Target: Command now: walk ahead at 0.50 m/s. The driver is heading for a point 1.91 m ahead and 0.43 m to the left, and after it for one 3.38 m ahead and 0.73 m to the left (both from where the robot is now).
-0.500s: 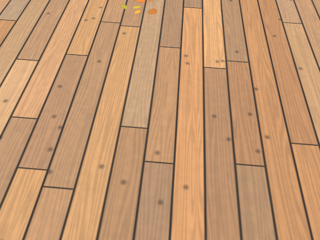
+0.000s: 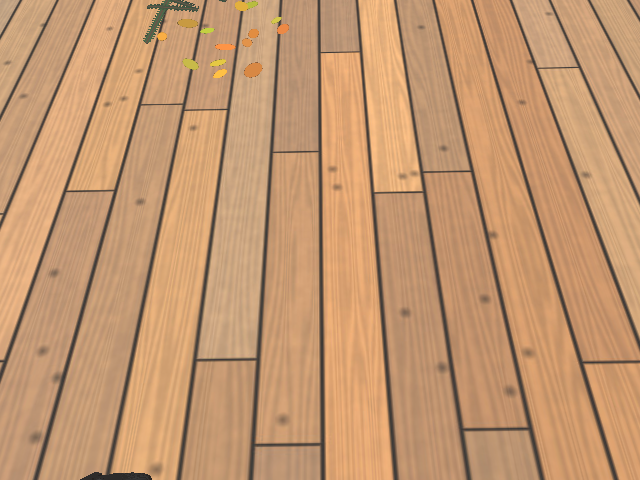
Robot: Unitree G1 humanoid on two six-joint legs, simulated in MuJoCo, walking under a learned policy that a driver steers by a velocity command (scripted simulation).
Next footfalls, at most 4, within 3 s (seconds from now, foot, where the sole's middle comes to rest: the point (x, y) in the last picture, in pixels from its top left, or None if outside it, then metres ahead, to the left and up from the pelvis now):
0.50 left None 0.45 0.14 -0.76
1.04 right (367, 343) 0.75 -0.10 -0.76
1.58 left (261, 243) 1.06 0.14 -0.76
2.08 right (340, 156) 1.36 -0.08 -0.76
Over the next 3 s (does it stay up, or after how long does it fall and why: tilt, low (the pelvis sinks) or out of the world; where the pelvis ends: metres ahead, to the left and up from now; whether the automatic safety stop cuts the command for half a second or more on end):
stays up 1.32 0.06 0.01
